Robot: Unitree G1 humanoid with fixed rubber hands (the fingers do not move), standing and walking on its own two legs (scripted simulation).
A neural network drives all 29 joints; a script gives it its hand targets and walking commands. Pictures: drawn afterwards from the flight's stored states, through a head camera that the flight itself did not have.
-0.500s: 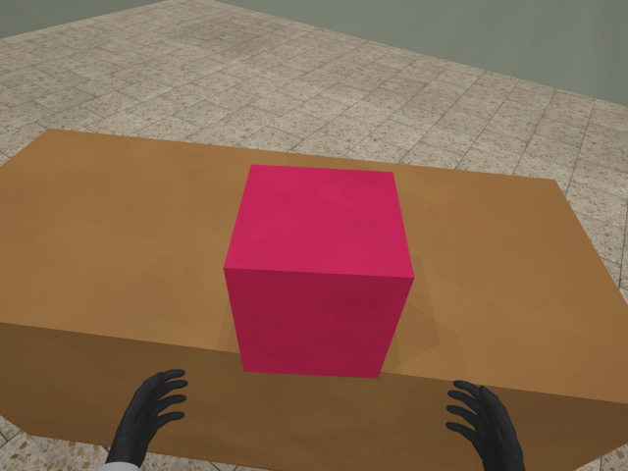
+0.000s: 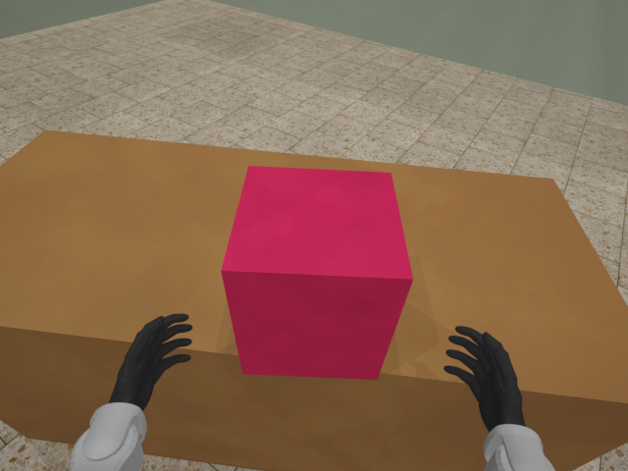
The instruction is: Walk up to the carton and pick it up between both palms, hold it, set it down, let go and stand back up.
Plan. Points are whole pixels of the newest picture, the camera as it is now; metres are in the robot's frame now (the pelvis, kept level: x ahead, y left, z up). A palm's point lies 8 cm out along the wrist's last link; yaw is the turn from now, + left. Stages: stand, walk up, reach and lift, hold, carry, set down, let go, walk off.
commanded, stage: reach and lift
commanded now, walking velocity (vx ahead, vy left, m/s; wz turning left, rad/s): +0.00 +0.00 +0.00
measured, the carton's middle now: (314, 276) +0.40 +0.05 +0.03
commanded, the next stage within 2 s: none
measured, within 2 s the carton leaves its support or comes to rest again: neither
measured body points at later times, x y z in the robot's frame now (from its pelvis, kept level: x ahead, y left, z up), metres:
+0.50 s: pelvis -0.01 +0.00 +0.00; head -0.01 +0.00 +0.45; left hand +0.32 +0.24 +0.11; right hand +0.34 -0.18 +0.10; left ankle +0.00 +0.11 -0.75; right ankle -0.02 -0.09 -0.75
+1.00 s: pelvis -0.01 -0.01 +0.00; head -0.01 +0.00 +0.45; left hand +0.38 +0.24 +0.17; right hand +0.40 -0.18 +0.16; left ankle +0.00 +0.11 -0.75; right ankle -0.02 -0.09 -0.75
